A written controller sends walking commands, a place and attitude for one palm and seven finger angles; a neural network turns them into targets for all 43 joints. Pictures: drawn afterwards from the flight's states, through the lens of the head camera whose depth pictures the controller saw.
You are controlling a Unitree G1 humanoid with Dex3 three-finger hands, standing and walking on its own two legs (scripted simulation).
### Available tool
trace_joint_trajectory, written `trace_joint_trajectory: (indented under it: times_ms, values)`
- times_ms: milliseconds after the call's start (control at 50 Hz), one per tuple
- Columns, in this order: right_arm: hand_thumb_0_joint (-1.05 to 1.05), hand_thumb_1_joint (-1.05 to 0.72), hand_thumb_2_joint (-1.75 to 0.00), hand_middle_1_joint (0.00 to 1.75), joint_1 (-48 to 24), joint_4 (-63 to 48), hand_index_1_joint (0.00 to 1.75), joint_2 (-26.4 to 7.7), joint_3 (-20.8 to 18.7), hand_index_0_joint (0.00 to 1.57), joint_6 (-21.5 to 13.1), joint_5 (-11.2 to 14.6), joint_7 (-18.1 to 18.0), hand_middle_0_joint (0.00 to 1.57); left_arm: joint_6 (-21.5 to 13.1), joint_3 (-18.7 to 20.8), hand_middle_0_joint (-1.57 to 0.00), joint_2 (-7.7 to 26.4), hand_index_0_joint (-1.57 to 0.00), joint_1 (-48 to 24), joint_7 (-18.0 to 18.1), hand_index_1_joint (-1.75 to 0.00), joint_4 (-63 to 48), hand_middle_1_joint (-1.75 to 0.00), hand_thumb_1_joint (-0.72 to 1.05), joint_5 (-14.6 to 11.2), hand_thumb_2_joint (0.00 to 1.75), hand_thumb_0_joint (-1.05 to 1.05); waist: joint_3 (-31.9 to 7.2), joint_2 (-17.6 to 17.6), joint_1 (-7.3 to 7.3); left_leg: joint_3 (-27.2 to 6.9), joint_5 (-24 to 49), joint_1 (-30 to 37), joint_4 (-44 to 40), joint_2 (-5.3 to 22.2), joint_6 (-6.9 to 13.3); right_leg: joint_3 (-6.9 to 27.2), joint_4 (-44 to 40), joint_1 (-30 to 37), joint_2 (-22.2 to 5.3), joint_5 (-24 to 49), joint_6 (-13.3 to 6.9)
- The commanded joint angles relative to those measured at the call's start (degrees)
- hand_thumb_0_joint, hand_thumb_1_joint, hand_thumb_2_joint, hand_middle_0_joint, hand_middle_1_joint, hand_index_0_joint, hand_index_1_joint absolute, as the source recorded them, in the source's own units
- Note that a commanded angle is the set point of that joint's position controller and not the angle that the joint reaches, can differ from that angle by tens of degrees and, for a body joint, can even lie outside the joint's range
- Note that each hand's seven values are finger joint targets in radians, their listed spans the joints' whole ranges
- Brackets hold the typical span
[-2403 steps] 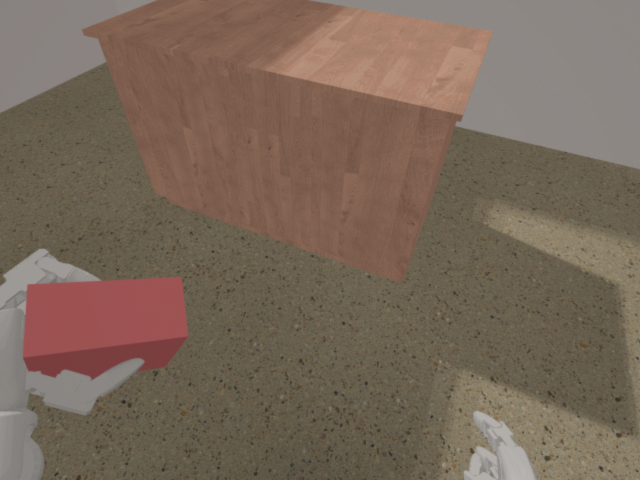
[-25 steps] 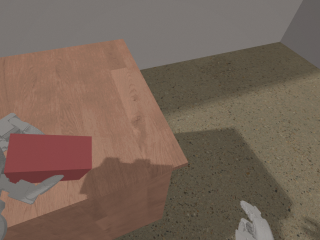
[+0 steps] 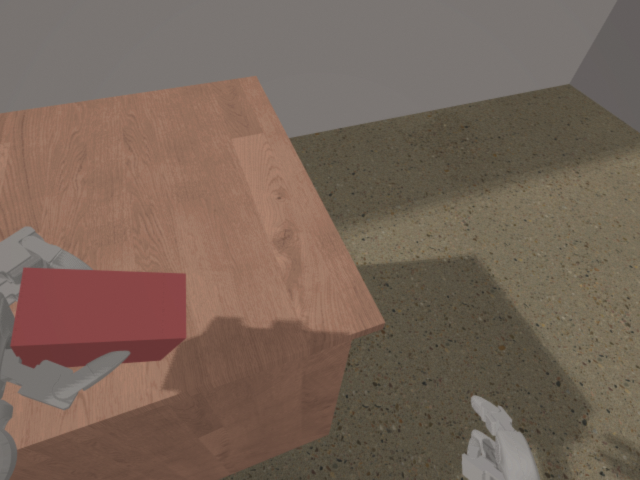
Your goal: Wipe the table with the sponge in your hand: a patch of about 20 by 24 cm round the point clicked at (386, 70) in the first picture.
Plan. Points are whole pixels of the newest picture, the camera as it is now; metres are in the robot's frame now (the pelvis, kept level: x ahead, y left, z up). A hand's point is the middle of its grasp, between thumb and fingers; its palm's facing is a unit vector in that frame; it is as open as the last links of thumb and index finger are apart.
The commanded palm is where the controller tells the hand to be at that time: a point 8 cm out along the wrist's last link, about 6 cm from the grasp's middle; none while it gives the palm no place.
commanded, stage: shuffle to correct the standing spot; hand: left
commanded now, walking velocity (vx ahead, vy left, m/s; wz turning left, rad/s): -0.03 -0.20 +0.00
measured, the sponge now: (127, 322) +0.23 +0.20 +0.14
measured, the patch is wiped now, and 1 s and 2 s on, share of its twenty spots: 0.00 0.00 0.00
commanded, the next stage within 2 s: none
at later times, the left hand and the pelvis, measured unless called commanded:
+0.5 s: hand (78, 316) +0.22 +0.23 +0.17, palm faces +0.32 -0.85 -0.41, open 9.9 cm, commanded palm +0.16 +0.27 +0.18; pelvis +0.00 -0.01 +0.00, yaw +0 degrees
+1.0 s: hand (78, 321) +0.22 +0.23 +0.16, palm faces +0.34 -0.85 -0.40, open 9.9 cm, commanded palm +0.16 +0.27 +0.18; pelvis +0.00 -0.01 +0.00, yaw +0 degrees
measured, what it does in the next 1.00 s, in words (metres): stands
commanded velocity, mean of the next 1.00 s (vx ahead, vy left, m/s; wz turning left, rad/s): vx -0.05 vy -0.19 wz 0.00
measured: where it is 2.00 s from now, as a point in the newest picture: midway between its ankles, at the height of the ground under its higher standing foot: outside the picture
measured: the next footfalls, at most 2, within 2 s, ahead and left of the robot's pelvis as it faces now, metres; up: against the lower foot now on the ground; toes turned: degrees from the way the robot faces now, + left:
none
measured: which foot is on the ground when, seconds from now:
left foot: down 0.00-1.00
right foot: down 0.00-1.00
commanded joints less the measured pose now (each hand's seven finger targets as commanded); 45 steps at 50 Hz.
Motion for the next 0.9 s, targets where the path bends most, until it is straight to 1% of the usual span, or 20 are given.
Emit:
trace_joint_trajectory:
  times_ms: [0, 80, 120, 140, 200, 240, 280, 320, 400, 440, 500, 520, 540, 560, 640, 720, 740, 800, 820, 880]
  values:
    - [0.0, -0.9, -0.9, 0.3, -3.97, -8.93, 0.3, -7.59, -3.6, 0.2, -3.12, -0.14, -0.67, 0.2, -3.58, 6.56, -1.2, 9.65, -1.2, -3.09, 1.13, -1.6, -12.5, -1.6, 0.1, -0.44, 1.3, 0.0, -9.06, 3.54, -0.39, -4.97, 2.68, 4.74, -4.51, 6.08, 3.48, 6.16, -4.18, 0.1, -8.26, 7.15, 2.15]
    - [0.0, -0.9, -0.9, 0.3, -4.05, -8.6, 0.3, -7.58, -3.52, 0.2, -2.89, -0.29, -0.77, 0.2, -3.36, 6.83, -1.2, 9.69, -1.2, -3.08, 1.32, -1.6, -11.69, -1.6, 0.1, -0.56, 1.3, 0.0, -8.33, 2.95, -0.51, -4.53, 2.88, 4.04, -3.72, 5.88, 3.44, 6.49, -4.44, -0.06, -8.54, 7.57, 2.38]
    - [0.0, -0.9, -0.9, 0.3, -4.41, -8.35, 0.3, -7.41, -3.44, 0.2, -2.75, 0.02, -0.78, 0.2, -3.13, 6.93, -1.2, 9.93, -1.2, -2.64, 1.69, -1.6, -11.75, -1.6, 0.1, -0.52, 1.3, 0.0, -8.69, 2.99, -0.68, -4.16, 5.34, 5.02, -2.64, 5.38, 3.27, 6.92, -4.27, -0.2, -9.26, 9.24, 1.6]
    - [0.0, -0.9, -0.9, 0.3, -3.81, -8.16, 0.3, -7.42, -3.21, 0.2, -2.6, -0.21, -0.66, 0.2, -3.31, 5.98, -1.2, 8.8, -1.2, -2.34, 1.54, -1.6, -11.54, -1.6, 0.1, -0.7, 1.3, 0.0, -9.38, 2.24, -0.72, -3.81, 6.38, 5.18, -1.92, 5.26, 3.37, 6.29, -4.1, -0.07, -9.06, 9.81, 1.6]
    - [0.0, -0.9, -0.9, 0.3, -4.0, -8.78, 0.3, -7.64, -3.81, 0.2, -2.87, -0.08, -0.64, 0.2, -3.47, 6.89, -1.2, 9.89, -1.2, -2.18, 1.34, -1.6, -13.17, -1.6, 0.1, -0.76, 1.3, 0.0, -10.58, 3.29, -0.45, -3.98, 11.84, 6.36, -1.0, 5.76, 3.33, 6.34, -2.86, 1.0, -9.39, 14.13, 2.14]
    - [0.0, -0.9, -0.9, 0.3, -4.11, -8.25, 0.3, -7.54, -3.21, 0.2, -2.63, -0.15, -0.68, 0.2, -3.48, 6.23, -1.2, 9.14, -1.2, -1.6, 1.48, -1.6, -12.68, -1.6, 0.1, -0.8, 1.3, 0.0, -9.92, 4.0, -0.6, -4.75, 11.81, 5.92, -2.16, 6.15, 3.55, 5.33, -2.67, 0.69, -8.6, 12.28, 2.01]
    - [0.0, -0.9, -0.9, 0.3, -4.18, -8.78, 0.3, -7.63, -3.6, 0.2, -2.76, -0.14, -0.67, 0.2, -3.62, 7.52, -1.2, 10.61, -1.2, -1.45, 1.44, -1.6, -13.42, -1.6, 0.1, -0.71, 1.3, 0.0, -9.85, 5.0, -0.3, -5.42, 13.42, 5.65, -2.47, 7.02, 3.77, 5.19, -2.62, 1.4, -8.56, 13.04, 2.82]
    - [0.0, -0.9, -0.9, 0.3, -4.46, -8.68, 0.3, -7.43, -3.4, 0.2, -2.65, 0.16, -0.77, 0.2, -3.44, 7.34, -1.2, 10.44, -1.2, -1.09, 1.54, -1.6, -13.32, -1.6, 0.1, -0.74, 1.3, 0.0, -9.96, 5.23, -0.47, -5.72, 14.46, 6.09, -2.89, 7.02, 3.59, 5.0, -2.42, 1.89, -8.61, 13.21, 2.48]
    - [0.0, -0.9, -0.9, 0.3, -3.73, -8.76, 0.3, -7.67, -3.72, 0.2, -2.56, -0.04, -0.65, 0.2, -3.43, 7.46, -1.2, 10.11, -1.2, -0.78, 1.28, -1.6, -12.1, -1.6, 0.1, -0.85, 1.3, 0.0, -9.44, 3.82, -0.42, -4.65, 10.48, 4.99, -2.04, 6.53, 3.42, 5.94, -3.81, 1.65, -8.89, 12.16, 2.97]
    - [0.0, -0.9, -0.9, 0.3, -3.58, -8.33, 0.3, -7.6, -3.29, 0.2, -2.34, -0.03, -0.67, 0.2, -3.24, 6.33, -1.2, 8.97, -1.2, -0.59, 1.39, -1.6, -11.31, -1.6, 0.1, -1.01, 1.3, 0.0, -9.29, 2.21, -0.74, -4.14, 8.25, 5.05, -1.77, 5.81, 3.26, 6.0, -4.06, 0.62, -9.11, 11.17, 2.05]
    - [0.0, -0.9, -0.9, 0.3, -3.65, -8.71, 0.3, -7.58, -3.73, 0.2, -2.49, 0.07, -0.66, 0.2, -3.11, 6.92, -1.2, 9.77, -1.2, -1.7, 1.47, -1.6, -12.06, -1.6, 0.1, -1.05, 1.3, 0.0, -9.34, 1.24, -0.71, -3.4, 6.25, 5.28, -0.37, 5.02, 3.0, 7.7, -4.39, -0.25, -10.36, 11.26, 1.85]
    - [0.0, -0.9, -0.9, 0.3, -4.28, -8.52, 0.3, -7.32, -3.46, 0.2, -2.39, 0.23, -0.84, 0.2, -2.92, 6.71, -1.2, 9.91, -1.2, -1.75, 1.82, -1.6, -12.48, -1.6, 0.1, -0.95, 1.3, 0.0, -9.08, 2.49, -0.89, -3.56, 6.28, 5.65, -0.55, 4.79, 3.01, 7.89, -4.27, -0.75, -10.78, 11.16, 1.36]
    - [0.0, -0.9, -0.9, 0.3, -3.84, -8.28, 0.3, -7.35, -3.2, 0.2, -2.31, -0.02, -0.79, 0.2, -3.02, 6.01, -1.2, 8.92, -1.2, -1.37, 1.73, -1.6, -11.61, -1.6, 0.1, -1.04, 1.3, 0.0, -8.8, 1.47, -0.9, -3.33, 5.67, 5.56, -0.32, 4.75, 3.19, 7.68, -4.55, -1.52, -10.31, 10.4, 1.54]
    - [0.0, -0.9, -0.9, 0.3, -4.0, -8.64, 0.3, -7.61, -3.62, 0.2, -2.46, 0.05, -0.76, 0.2, -2.95, 6.5, -1.2, 9.63, -1.2, -2.31, 1.71, -1.6, -12.41, -1.6, 0.1, -1.04, 1.3, 0.0, -8.56, 1.26, -0.83, -3.75, 5.37, 5.53, -0.58, 4.82, 3.09, 8.03, -4.33, -1.67, -10.36, 10.29, 1.59]
    - [0.0, -0.9, -0.9, 0.3, -4.33, -8.1, 0.3, -7.27, -2.98, 0.2, -2.25, -0.11, -0.84, 0.2, -3.12, 5.73, -1.2, 8.99, -1.2, -2.92, 2.02, -1.6, -12.47, -1.6, 0.1, -0.88, 1.3, 0.0, -8.07, 2.7, -0.92, -4.56, 5.61, 4.88, -1.91, 5.38, 3.49, 6.95, -4.01, -1.48, -9.7, 8.92, 1.71]
    - [0.0, -0.9, -0.9, 0.3, -4.99, -8.56, 0.3, -7.25, -3.01, 0.2, -2.37, 0.05, -0.8, 0.2, -3.12, 6.59, -1.2, 10.14, -1.2, -2.76, 2.07, -1.6, -13.29, -1.6, 0.1, -0.6, 1.3, 0.0, -7.72, 6.07, -0.69, -6.81, 7.85, 3.89, -4.93, 7.02, 3.89, 5.53, -3.07, 0.62, -8.66, 8.48, 2.67]
    - [0.0, -0.9, -0.9, 0.3, -4.52, -8.39, 0.3, -7.26, -2.8, 0.2, -2.33, -0.16, -0.71, 0.2, -3.34, 5.92, -1.2, 9.1, -1.2, -2.32, 1.87, -1.6, -12.79, -1.6, 0.1, -0.64, 1.3, 0.0, -8.5, 5.46, -0.59, -6.8, 7.55, 4.23, -5.28, 7.34, 4.1, 4.86, -3.14, 0.93, -7.84, 8.04, 2.76]
    - [0.0, -0.9, -0.9, 0.3, -4.28, -8.95, 0.3, -7.45, -3.29, 0.2, -2.52, -0.1, -0.59, 0.2, -3.27, 6.66, -1.2, 9.82, -1.2, -2.12, 1.62, -1.6, -12.41, -1.6, 0.1, -0.57, 1.3, 0.0, -8.18, 5.44, -0.52, -6.39, 5.05, 3.66, -5.39, 7.4, 3.89, 5.44, -3.96, 1.11, -8.08, 7.13, 3.17]
    - [0.0, -0.9, -0.9, 0.3, -4.55, -8.83, 0.3, -7.29, -3.02, 0.2, -2.38, 0.2, -0.61, 0.2, -3.03, 6.07, -1.2, 9.42, -1.2, -1.79, 1.84, -1.6, -12.35, -1.6, 0.1, -0.57, 1.3, 0.0, -7.74, 5.41, -0.76, -6.79, 3.4, 3.38, -6.07, 6.92, 3.68, 5.38, -4.02, 1.1, -8.26, 6.06, 2.4]
    - [0.0, -0.9, -0.9, 0.3, -4.12, -8.91, 0.3, -7.5, -3.29, 0.2, -2.5, 0.0, -0.58, 0.2, -2.98, 6.2, -1.2, 9.32, -1.2, -1.85, 1.65, -1.6, -11.8, -1.6, 0.1, -0.66, 1.3, 0.0, -7.81, 3.36, -0.72, -5.65, 0.68, 3.51, -5.09, 6.37, 3.51, 6.38, -4.92, 0.06, -8.55, 5.75, 2.26]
